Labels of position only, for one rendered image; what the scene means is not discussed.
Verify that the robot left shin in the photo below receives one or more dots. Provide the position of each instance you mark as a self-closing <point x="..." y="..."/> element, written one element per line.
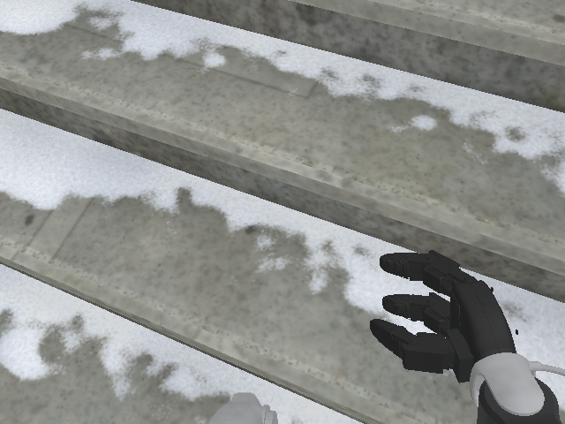
<point x="246" y="397"/>

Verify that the robot right forearm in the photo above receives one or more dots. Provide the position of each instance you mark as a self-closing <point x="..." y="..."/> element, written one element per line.
<point x="505" y="391"/>

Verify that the robot right hand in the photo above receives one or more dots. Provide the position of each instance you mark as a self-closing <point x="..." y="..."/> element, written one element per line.
<point x="469" y="328"/>

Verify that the left robot thigh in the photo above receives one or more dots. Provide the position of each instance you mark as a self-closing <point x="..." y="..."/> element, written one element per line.
<point x="244" y="413"/>

